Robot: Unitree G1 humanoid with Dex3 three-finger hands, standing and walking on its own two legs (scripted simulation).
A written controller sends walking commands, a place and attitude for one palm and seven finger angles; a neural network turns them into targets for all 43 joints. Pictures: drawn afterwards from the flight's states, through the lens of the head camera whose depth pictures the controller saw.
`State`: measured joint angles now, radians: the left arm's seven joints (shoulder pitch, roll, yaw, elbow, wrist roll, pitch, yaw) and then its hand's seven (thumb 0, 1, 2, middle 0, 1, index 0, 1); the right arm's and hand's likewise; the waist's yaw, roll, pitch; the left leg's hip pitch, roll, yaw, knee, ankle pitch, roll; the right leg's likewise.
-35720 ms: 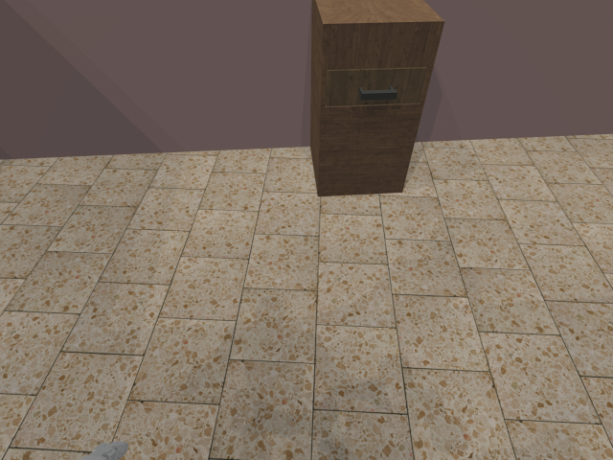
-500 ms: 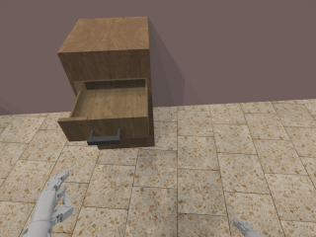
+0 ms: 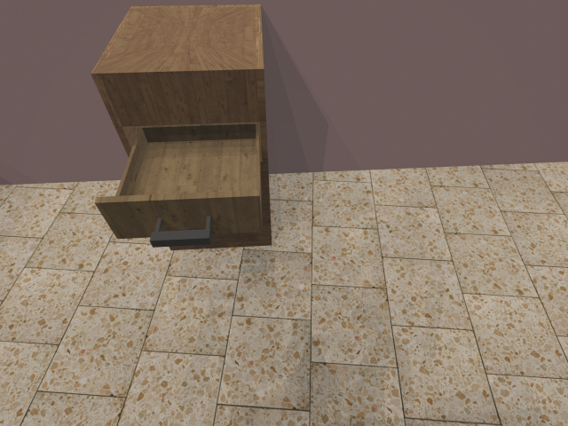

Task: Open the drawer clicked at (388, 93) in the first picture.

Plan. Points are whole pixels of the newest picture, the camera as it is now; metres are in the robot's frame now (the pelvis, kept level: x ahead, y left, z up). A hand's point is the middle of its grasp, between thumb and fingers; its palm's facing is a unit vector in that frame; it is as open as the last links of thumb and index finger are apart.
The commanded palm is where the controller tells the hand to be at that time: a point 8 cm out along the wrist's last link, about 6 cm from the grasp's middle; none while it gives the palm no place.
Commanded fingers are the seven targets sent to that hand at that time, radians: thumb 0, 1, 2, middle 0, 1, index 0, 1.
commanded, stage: let the arm hang, fingers relaxed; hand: left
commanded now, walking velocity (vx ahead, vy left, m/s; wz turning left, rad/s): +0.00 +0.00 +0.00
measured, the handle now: (182, 230) +0.57 +0.29 -0.21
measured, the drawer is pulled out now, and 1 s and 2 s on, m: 0.29 0.29 0.29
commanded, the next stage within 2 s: look to check the result in 0.46 s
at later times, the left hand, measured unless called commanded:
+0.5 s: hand out of the picture -0.02 +0.15 -0.18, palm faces +0.03 -0.98 -0.17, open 7.4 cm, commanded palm none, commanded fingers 0.00 0.90 0.90 -0.20 -0.30 -0.20 -0.30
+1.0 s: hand out of the picture -0.02 +0.13 -0.18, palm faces +0.04 -0.98 -0.18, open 7.4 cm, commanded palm none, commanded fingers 0.00 0.90 0.90 -0.20 -0.30 -0.20 -0.30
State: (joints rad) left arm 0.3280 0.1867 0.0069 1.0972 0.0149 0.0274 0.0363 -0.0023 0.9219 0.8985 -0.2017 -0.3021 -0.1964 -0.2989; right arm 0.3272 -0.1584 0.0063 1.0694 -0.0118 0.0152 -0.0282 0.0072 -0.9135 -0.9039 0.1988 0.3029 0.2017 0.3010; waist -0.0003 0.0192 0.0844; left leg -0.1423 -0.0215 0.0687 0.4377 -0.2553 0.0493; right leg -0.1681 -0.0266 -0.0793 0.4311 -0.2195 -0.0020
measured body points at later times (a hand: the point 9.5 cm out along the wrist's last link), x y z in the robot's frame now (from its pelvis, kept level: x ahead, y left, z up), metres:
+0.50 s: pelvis +0.00 -0.01 +0.00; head +0.01 -0.01 +0.45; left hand -0.02 +0.20 -0.16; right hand -0.05 -0.21 -0.16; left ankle -0.01 +0.08 -0.74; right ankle +0.01 -0.12 -0.74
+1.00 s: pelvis +0.00 -0.03 +0.00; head +0.01 -0.03 +0.45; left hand -0.02 +0.18 -0.16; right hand -0.03 -0.22 -0.17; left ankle -0.01 +0.08 -0.74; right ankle +0.01 -0.12 -0.74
